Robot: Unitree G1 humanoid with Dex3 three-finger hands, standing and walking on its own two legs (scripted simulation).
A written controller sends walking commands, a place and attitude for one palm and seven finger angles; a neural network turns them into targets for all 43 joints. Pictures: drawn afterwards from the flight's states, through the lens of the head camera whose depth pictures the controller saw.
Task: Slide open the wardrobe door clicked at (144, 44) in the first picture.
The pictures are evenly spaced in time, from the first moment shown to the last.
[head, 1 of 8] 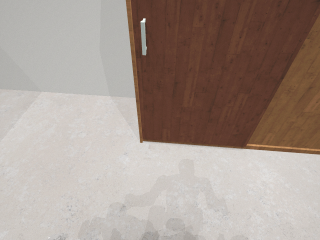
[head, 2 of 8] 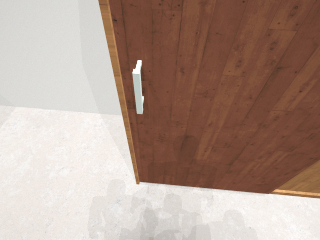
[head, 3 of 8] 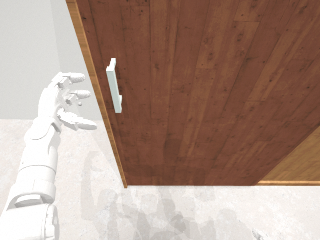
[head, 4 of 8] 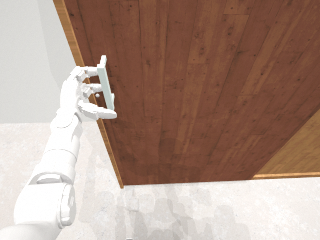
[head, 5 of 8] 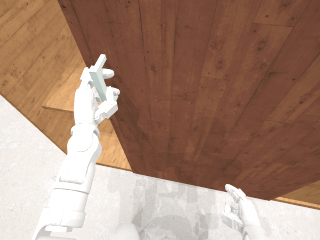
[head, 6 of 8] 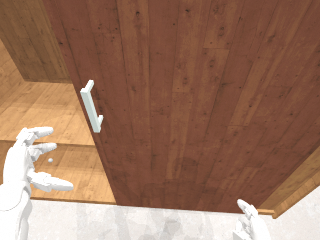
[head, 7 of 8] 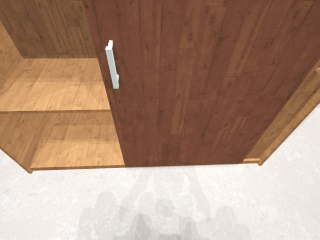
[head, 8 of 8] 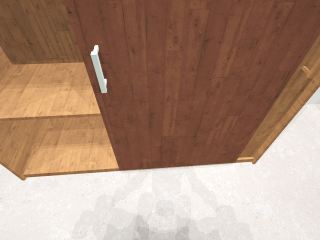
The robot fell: no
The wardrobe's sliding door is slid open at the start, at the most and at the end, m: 0.00 0.63 0.63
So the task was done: yes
